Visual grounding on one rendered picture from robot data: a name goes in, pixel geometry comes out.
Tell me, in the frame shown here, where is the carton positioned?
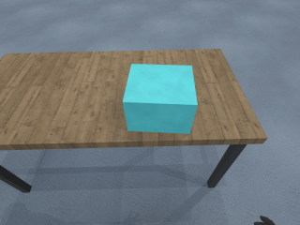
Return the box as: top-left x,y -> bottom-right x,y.
123,64 -> 198,134

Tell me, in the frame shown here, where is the robot right hand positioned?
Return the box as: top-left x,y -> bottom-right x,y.
254,216 -> 276,225

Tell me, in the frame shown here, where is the table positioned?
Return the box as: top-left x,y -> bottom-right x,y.
0,49 -> 268,193

